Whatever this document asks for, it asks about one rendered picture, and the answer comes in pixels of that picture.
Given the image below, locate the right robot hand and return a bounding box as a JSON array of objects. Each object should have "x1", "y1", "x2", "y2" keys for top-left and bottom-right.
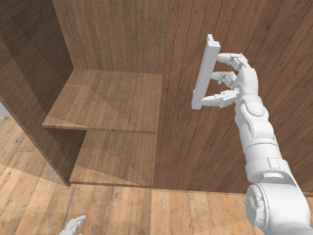
[{"x1": 200, "y1": 53, "x2": 259, "y2": 109}]

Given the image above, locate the wardrobe door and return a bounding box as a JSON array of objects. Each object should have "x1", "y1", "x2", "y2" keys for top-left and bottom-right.
[
  {"x1": 153, "y1": 0, "x2": 313, "y2": 194},
  {"x1": 299, "y1": 178, "x2": 313, "y2": 193}
]

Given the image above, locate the robot right forearm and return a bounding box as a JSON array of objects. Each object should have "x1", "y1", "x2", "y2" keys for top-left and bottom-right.
[{"x1": 235, "y1": 94, "x2": 311, "y2": 224}]

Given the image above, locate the robot right upper arm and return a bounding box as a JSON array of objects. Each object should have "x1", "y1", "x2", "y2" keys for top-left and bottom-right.
[{"x1": 246, "y1": 182, "x2": 313, "y2": 235}]

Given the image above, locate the left robot hand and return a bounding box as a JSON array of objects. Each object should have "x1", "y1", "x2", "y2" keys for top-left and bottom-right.
[{"x1": 59, "y1": 215, "x2": 86, "y2": 235}]

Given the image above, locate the handle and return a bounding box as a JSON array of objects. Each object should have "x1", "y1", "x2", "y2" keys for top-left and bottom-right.
[{"x1": 191, "y1": 34, "x2": 221, "y2": 110}]

